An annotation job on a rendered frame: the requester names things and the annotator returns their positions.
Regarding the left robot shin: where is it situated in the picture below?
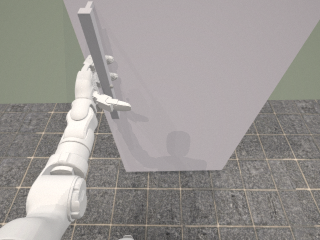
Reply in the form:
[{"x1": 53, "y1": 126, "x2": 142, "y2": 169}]
[{"x1": 123, "y1": 235, "x2": 133, "y2": 239}]

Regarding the left robot upper arm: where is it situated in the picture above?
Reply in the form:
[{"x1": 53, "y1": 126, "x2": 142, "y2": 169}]
[{"x1": 0, "y1": 175, "x2": 87, "y2": 240}]

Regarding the handle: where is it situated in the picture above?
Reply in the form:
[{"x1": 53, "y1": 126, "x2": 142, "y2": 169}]
[{"x1": 77, "y1": 1, "x2": 120, "y2": 119}]

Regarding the fridge door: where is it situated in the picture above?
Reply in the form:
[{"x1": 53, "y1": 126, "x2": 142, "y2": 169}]
[{"x1": 64, "y1": 0, "x2": 320, "y2": 172}]

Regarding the robot left hand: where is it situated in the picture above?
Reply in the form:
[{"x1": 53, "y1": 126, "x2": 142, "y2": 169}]
[{"x1": 75, "y1": 55, "x2": 132, "y2": 112}]

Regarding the left robot forearm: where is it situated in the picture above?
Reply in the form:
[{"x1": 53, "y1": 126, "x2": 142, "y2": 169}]
[{"x1": 26, "y1": 98, "x2": 98, "y2": 215}]

